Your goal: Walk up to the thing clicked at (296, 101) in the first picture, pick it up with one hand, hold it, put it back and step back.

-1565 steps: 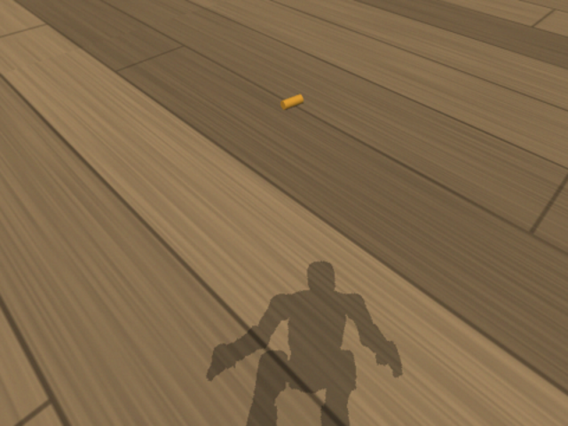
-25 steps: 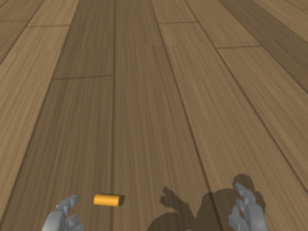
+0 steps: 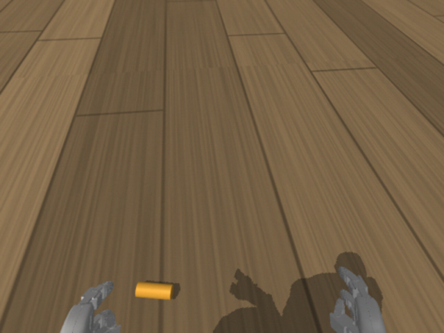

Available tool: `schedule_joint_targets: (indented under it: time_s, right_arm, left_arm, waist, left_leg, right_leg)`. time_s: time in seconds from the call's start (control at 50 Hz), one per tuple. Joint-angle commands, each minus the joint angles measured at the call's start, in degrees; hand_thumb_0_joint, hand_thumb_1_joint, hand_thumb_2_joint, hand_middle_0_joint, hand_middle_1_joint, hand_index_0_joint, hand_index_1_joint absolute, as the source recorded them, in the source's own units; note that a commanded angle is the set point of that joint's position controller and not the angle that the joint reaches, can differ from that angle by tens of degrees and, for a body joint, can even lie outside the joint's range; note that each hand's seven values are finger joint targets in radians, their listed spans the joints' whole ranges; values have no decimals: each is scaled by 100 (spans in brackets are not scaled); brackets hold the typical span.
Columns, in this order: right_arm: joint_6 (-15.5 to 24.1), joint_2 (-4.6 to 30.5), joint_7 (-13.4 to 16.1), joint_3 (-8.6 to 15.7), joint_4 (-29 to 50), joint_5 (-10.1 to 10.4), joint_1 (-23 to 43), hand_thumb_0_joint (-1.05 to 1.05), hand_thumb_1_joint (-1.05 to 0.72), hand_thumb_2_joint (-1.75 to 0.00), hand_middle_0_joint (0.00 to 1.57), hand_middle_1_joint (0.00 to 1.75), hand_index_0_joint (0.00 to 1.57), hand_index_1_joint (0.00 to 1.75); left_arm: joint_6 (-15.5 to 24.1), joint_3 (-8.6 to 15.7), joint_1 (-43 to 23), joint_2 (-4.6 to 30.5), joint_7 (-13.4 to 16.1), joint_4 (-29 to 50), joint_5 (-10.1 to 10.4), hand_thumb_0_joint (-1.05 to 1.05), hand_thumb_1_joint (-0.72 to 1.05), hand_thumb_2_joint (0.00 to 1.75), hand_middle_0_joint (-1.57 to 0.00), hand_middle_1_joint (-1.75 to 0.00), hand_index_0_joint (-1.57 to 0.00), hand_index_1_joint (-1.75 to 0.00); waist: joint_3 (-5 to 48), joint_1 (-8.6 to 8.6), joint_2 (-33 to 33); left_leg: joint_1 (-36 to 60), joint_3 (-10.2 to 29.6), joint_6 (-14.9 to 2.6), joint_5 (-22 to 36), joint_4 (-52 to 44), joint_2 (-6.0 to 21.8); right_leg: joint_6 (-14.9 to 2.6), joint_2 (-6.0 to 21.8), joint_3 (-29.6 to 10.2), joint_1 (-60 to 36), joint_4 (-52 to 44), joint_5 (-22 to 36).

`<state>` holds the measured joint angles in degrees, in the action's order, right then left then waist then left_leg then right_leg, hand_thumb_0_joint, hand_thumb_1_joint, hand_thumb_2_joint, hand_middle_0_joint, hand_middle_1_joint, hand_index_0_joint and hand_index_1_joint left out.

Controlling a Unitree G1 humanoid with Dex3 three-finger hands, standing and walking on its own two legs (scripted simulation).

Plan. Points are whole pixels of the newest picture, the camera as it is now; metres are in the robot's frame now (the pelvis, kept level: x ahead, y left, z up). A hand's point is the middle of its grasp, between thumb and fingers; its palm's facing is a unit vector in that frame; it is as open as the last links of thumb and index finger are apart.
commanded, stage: home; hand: left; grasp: from above
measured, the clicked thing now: (154, 290) +0.42 +0.25 -0.69
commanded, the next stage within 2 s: stand in 0.46 s
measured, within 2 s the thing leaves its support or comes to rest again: neither
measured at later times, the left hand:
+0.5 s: hand out of the picture +0.16 +0.18 -0.04, palm faces +0.04 -0.98 -0.21, open 7.4 cm
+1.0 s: hand out of the picture +0.05 +0.24 -0.11, palm faces +0.04 -0.94 -0.33, open 7.4 cm
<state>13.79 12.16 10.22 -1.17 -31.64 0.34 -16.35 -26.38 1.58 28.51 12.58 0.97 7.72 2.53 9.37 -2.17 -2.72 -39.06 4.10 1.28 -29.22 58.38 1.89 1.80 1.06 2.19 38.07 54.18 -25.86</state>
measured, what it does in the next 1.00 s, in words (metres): stands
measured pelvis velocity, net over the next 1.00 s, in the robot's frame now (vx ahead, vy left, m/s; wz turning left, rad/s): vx -0.01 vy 0.00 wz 0.02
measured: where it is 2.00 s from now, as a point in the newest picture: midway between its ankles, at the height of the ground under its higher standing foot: outside the picture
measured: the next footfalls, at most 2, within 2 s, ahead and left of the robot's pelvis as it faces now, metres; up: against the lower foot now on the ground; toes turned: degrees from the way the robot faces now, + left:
none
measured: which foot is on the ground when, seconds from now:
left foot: down 0.00-1.00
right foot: down 0.00-1.00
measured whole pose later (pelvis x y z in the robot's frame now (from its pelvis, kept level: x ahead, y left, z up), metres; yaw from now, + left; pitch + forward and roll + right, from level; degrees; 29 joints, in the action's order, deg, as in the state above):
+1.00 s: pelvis -0.01 +0.00 +0.05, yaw +1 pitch -2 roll -1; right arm 0.2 16.6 0.7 3.1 -56.0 -2.6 -12.4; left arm -1.5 2.9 13.8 16.4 1.7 -53.4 -2.6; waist -2.9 1.0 -0.4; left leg -16.1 2.8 0.4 -19.4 37.4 0.0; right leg 2.3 3.1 1.6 16.1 35.6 -17.6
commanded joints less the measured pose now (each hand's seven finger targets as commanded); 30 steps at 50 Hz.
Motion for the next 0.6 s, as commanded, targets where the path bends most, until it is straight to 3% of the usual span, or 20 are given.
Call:
schedule_joint_targets:
  time_s: [0.0,0.16,0.18,0.22,0.26,0.3,0.32,0.52,0.54,0.56,0.58]
  right_arm:
    - [335,713,101,269,968,12,409,0,-90,-90,20,30,20,30]
    - [330,714,105,278,989,13,359,0,-90,-90,20,30,20,30]
    - [331,719,111,268,1005,23,375,0,-90,-90,20,30,20,30]
    - [322,712,112,278,959,7,346,0,-90,-90,20,30,20,30]
    - [331,721,107,267,989,14,395,0,-90,-90,20,30,20,30]
    - [334,736,108,277,972,14,393,0,-90,-90,20,30,20,30]
    - [337,727,108,264,965,22,419,0,-90,-90,20,30,20,30]
    - [330,720,94,266,1028,23,407,0,-90,-90,20,30,20,30]
    - [-322,1402,-248,490,-404,-690,709,0,-90,-90,20,30,20,30]
    - [-564,1503,-416,575,-498,-700,825,0,-90,-90,20,30,20,30]
    - [-694,1499,-524,588,-330,-710,705,0,-90,-90,20,30,20,30]
  left_arm:
    - [272,337,-109,582,50,1054,-20,0,90,90,-20,-30,-20,-30]
    - [283,400,-137,659,67,1245,10,0,90,90,-20,-30,-20,-30]
    - [272,329,-107,592,66,1111,-5,0,90,90,-20,-30,-20,-30]
    - [291,420,-210,702,80,1299,-6,0,90,90,-20,-30,-20,-30]
    - [253,296,-88,569,64,1085,-20,0,90,90,-20,-30,-20,-30]
    - [267,451,-284,745,72,1327,-2,0,90,90,-20,-30,-20,-30]
    - [235,306,-138,597,64,1060,-23,0,90,90,-20,-30,-20,-30]
    - [227,352,-122,613,57,1165,6,0,90,90,-20,-30,-20,-30]
    - [1484,355,-1874,1115,277,-845,-622,0,90,90,-20,-30,-20,-30]
    - [1876,452,-1273,1194,243,-1837,-650,0,90,90,-20,-30,-20,-30]
    - [2058,419,-1235,1236,199,-2140,-660,0,90,90,-20,-30,-20,-30]
  waist:
    - [373,5,23]
    - [549,6,-25]
    - [478,-24,62]
    - [508,4,3]
    - [388,-3,29]
    - [393,12,-59]
    - [291,6,13]
    - [419,13,18]
    - [-963,373,325]
    - [-424,439,595]
    - [-388,303,487]
  left_leg:
    - [349,-129,-147,1129,-1062,-173]
    - [402,-172,-154,1359,-949,-180]
    - [378,-164,-158,1335,-957,-178]
    - [400,-195,-158,1342,-932,-184]
    - [336,-154,-147,1260,-1005,-161]
    - [360,-160,-153,1089,-1027,-161]
    - [292,-150,-153,1012,-1059,-166]
    - [314,-109,-153,1050,-1049,-153]
    - [464,112,-424,1987,-1523,25]
    - [850,-60,-531,2042,-1423,-24]
    - [962,60,-505,1978,-1467,-52]
  right_leg:
    - [-156,-225,238,-381,-830,816]
    - [-157,-205,208,-458,-792,1041]
    - [-151,-208,217,-438,-797,1025]
    - [-152,-198,201,-441,-806,1038]
    - [-166,-212,228,-373,-789,930]
    - [-157,-211,219,-377,-827,796]
    - [-156,-212,225,-326,-833,718]
    - [-159,-212,220,-381,-796,761]
    - [-317,162,-134,-1300,-909,713]
    - [-503,280,-578,-1457,-1210,744]
    - [-620,229,-656,-1336,-1255,724]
